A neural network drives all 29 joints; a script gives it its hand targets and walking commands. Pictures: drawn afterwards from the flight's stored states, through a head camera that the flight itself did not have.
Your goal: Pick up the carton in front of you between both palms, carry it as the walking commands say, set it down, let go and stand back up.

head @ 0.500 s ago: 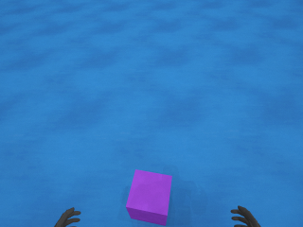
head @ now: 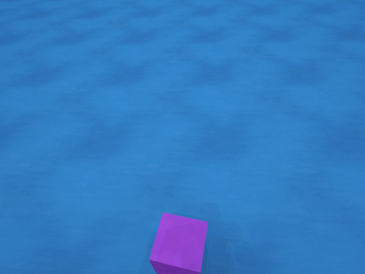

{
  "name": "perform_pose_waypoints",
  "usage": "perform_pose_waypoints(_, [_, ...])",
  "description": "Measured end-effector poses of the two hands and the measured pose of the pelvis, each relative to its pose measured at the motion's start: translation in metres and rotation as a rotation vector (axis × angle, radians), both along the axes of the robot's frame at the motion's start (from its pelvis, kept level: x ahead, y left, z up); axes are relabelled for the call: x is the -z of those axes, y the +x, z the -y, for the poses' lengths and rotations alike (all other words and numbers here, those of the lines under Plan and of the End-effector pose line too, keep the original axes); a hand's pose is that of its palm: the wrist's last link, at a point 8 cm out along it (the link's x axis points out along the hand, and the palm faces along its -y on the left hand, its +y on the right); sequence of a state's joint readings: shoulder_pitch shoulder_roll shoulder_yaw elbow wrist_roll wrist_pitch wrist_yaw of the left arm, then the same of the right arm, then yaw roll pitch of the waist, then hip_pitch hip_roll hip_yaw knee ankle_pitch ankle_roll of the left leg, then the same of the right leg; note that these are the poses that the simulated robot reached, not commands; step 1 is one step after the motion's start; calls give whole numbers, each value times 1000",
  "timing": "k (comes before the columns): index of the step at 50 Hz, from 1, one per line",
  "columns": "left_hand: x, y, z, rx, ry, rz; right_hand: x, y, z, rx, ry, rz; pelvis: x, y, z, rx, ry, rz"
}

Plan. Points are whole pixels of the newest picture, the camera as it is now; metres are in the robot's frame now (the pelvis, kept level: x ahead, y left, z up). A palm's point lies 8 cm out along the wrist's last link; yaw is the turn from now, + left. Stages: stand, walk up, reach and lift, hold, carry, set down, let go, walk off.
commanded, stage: stand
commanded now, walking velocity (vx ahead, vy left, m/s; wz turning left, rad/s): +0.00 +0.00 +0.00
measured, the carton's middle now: (180, 248) +0.35 +0.04 -0.64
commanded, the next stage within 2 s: none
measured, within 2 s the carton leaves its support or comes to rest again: neither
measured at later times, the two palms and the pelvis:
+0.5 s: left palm out of the picture -0.03 +0.23 -0.12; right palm out of the picture -0.02 -0.25 -0.14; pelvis -0.02 -0.01 +0.01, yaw +1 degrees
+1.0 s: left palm out of the picture -0.09 +0.20 -0.13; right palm out of the picture -0.08 -0.23 -0.14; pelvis -0.04 -0.02 +0.01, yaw +1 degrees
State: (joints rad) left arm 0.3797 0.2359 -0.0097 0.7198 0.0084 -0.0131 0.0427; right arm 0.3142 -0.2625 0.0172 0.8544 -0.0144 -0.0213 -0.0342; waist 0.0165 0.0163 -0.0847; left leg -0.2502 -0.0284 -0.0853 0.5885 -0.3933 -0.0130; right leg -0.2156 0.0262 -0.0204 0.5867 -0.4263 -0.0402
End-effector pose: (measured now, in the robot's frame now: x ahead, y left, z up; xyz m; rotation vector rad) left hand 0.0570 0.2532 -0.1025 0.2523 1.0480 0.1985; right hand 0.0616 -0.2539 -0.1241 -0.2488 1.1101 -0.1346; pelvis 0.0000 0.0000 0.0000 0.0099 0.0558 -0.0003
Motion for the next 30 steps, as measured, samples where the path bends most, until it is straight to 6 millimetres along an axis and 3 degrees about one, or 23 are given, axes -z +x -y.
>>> perform_pose_waypoints(13, [9,-44,6,-35,-7,-126,8,-40,3,21,5,-128,-3,-8,6,-6,1,31])
perform_pose_waypoints(30, [20,-108,29,-76,-58,-287,15,-102,-10,56,45,-293,-8,-25,11,-10,2,69])
